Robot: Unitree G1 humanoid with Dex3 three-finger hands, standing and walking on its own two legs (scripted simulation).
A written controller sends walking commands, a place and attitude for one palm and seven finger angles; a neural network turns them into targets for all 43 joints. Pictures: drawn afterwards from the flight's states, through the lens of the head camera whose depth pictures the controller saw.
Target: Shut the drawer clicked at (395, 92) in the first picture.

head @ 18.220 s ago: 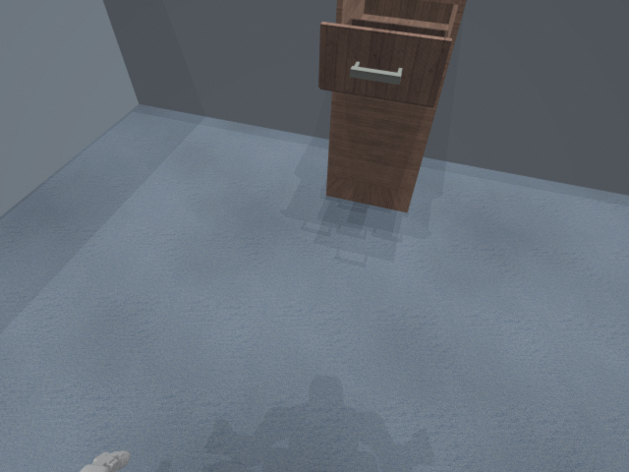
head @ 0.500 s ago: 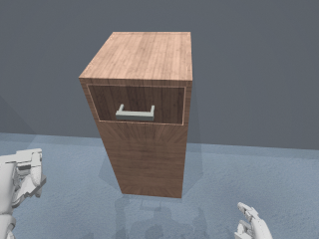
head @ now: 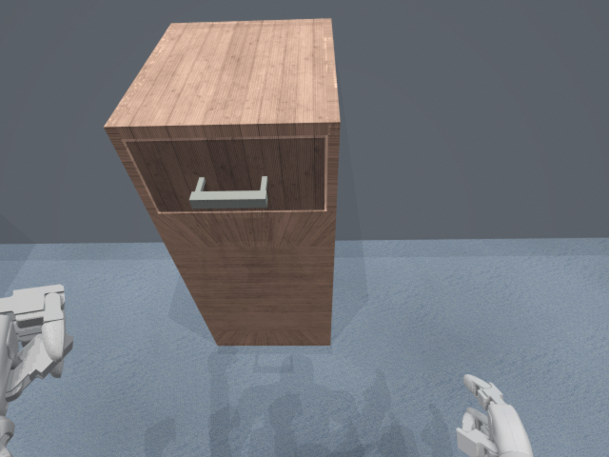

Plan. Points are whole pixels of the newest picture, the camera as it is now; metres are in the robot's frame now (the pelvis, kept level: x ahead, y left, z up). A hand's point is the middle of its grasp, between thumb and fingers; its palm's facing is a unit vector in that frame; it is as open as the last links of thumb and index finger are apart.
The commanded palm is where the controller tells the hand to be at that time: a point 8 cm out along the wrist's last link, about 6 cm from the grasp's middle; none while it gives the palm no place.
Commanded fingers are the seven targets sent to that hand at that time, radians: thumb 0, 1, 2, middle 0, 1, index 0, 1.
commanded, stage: step back with the hand held close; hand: left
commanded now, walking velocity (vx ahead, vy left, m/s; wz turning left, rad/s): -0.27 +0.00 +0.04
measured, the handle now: (231, 190) +0.56 +0.17 +0.01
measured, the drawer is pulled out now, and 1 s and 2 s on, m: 0.00 0.00 0.00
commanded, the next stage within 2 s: stop stepping back and stand still in 1.04 s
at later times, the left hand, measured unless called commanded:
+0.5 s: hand (22, 428) +0.13 +0.24 +0.14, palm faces +0.34 -0.83 -0.44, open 3.2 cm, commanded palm +0.06 +0.29 +0.18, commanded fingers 0.00 0.90 0.90 -1.40 -1.60 -1.40 -1.60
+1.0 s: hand out of the picture +0.07 +0.23 +0.16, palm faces +0.18 -0.87 -0.46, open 3.2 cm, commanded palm -0.01 +0.28 +0.18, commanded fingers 0.00 0.90 0.90 -1.40 -1.60 -1.40 -1.60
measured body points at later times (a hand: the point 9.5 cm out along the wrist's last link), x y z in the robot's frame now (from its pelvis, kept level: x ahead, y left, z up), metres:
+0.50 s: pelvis -0.06 +0.01 -0.01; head -0.04 +0.02 +0.44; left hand +0.10 +0.29 +0.17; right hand +0.12 -0.23 -0.09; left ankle -0.01 +0.06 -0.74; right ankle -0.02 -0.09 -0.74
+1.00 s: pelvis -0.14 +0.00 +0.00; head -0.07 +0.06 +0.44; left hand +0.06 +0.27 +0.18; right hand +0.07 -0.21 -0.06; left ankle -0.01 +0.06 -0.74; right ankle -0.26 -0.12 -0.70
